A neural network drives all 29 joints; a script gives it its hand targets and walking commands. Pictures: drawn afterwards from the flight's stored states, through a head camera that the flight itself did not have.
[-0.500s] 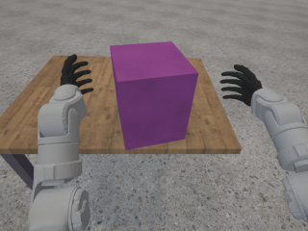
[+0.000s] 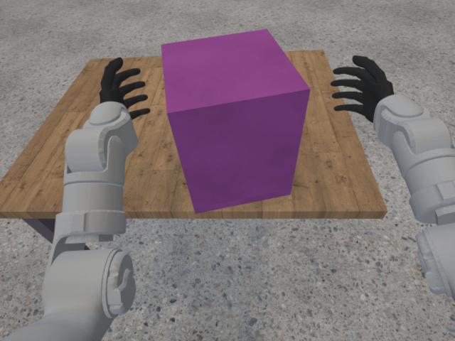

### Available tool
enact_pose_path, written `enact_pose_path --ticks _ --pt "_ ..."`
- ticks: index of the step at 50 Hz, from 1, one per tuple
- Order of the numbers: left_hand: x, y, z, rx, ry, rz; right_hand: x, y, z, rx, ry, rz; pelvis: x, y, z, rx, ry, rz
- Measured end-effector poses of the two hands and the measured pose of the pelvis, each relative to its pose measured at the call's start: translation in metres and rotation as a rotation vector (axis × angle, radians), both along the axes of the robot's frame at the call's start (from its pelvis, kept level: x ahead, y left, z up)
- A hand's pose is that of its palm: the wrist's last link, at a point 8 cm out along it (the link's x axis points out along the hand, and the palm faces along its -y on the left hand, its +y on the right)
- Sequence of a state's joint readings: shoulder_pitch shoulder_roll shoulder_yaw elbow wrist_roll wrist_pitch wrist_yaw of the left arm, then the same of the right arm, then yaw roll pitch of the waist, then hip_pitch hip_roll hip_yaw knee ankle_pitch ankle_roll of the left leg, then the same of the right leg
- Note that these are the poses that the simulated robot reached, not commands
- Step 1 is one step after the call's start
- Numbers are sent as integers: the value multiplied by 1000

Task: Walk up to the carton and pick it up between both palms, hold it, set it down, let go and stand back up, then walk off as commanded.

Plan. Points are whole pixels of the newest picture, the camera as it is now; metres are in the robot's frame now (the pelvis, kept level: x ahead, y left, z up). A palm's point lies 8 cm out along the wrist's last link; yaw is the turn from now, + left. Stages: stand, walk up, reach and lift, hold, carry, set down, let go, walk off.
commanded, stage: reach and lift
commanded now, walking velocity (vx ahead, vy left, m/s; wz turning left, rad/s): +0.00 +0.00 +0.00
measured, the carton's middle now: (229, 124) +0.50 +0.05 +0.12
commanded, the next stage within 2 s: none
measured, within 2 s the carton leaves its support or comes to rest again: neither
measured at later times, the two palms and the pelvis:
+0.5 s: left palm (124, 96) +0.45 +0.21 +0.22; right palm (363, 78) +0.50 -0.17 +0.22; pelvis +0.00 +0.00 +0.00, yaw +0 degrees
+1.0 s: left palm (128, 127) +0.44 +0.22 +0.17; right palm (335, 96) +0.49 -0.13 +0.19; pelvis +0.00 +0.00 +0.00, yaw +0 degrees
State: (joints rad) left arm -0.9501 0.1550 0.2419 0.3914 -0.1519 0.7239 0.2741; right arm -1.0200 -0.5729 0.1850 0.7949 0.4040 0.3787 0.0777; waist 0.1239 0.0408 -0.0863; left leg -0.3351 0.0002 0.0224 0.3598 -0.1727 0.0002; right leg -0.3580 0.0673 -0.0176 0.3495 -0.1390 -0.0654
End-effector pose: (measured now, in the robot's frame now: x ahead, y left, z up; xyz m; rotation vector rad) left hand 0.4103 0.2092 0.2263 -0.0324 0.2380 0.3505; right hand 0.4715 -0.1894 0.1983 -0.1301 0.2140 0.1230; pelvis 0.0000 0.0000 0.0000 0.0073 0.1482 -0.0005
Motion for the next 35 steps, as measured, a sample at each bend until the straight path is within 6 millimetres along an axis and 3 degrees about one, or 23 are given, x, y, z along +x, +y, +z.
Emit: enact_pose_path --ticks 7,12,18,29,35 --pt "7 13 12 -25 -14 12 9 24 47 -12 -79 26 -6 -1 -1 1 26 0" --pt "18 15 27 -52 -39 3 18 25 58 18 -37 -14 -8 -1 -2 2 51 0" --pt "32 11 30 -40 -25 -10 25 21 46 63 22 -33 -3 1 -2 0 82 0" --pt "37 -8 -20 12 71 -31 31 21 16 166 28 -5 2 2 -2 -2 88 1" --pt "32 -11 -27 8 38 -26 26 21 11 161 30 -13 -1 0 -2 -1 85 0"
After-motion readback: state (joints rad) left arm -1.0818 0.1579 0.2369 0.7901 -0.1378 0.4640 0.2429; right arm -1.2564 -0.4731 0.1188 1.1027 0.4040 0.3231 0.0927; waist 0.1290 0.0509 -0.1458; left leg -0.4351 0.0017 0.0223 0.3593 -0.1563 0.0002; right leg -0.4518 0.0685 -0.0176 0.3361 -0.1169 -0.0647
